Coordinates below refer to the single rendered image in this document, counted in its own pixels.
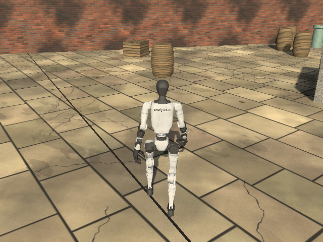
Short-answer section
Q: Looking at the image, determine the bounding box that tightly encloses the robot left foot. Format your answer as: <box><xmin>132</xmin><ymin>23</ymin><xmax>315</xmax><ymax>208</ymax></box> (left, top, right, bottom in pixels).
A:
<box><xmin>146</xmin><ymin>185</ymin><xmax>153</xmax><ymax>196</ymax></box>

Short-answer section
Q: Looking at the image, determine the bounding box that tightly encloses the robot right foot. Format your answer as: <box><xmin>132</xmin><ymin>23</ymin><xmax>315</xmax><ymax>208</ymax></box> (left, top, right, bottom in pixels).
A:
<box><xmin>167</xmin><ymin>203</ymin><xmax>175</xmax><ymax>217</ymax></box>

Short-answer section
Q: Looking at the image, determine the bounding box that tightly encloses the robot right forearm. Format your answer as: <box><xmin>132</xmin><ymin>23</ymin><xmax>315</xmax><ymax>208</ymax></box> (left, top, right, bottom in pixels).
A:
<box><xmin>180</xmin><ymin>121</ymin><xmax>187</xmax><ymax>139</ymax></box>

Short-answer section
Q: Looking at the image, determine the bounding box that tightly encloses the robot foot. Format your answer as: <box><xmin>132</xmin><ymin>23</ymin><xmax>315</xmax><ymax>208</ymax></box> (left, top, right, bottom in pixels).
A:
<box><xmin>167</xmin><ymin>203</ymin><xmax>175</xmax><ymax>217</ymax></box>
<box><xmin>146</xmin><ymin>185</ymin><xmax>153</xmax><ymax>196</ymax></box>

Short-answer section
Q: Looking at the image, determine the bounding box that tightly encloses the robot right hand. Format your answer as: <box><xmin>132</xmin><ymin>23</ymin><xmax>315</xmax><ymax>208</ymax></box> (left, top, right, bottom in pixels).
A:
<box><xmin>176</xmin><ymin>136</ymin><xmax>188</xmax><ymax>146</ymax></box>

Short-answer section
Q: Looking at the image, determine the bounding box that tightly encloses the right robot upper arm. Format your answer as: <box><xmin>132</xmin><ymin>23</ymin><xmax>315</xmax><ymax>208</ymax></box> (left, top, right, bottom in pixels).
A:
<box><xmin>173</xmin><ymin>101</ymin><xmax>185</xmax><ymax>128</ymax></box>

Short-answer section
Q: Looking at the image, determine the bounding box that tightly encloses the robot left forearm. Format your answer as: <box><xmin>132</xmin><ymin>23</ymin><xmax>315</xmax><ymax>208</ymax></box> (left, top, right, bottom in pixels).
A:
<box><xmin>134</xmin><ymin>123</ymin><xmax>145</xmax><ymax>150</ymax></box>

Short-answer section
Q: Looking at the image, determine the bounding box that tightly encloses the robot left hand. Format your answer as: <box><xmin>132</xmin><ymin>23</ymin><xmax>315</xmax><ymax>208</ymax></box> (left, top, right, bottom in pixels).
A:
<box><xmin>133</xmin><ymin>149</ymin><xmax>145</xmax><ymax>164</ymax></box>

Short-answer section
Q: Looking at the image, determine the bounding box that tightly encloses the left robot upper arm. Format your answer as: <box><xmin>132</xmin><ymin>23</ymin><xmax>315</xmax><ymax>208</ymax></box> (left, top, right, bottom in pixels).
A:
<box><xmin>140</xmin><ymin>101</ymin><xmax>152</xmax><ymax>130</ymax></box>

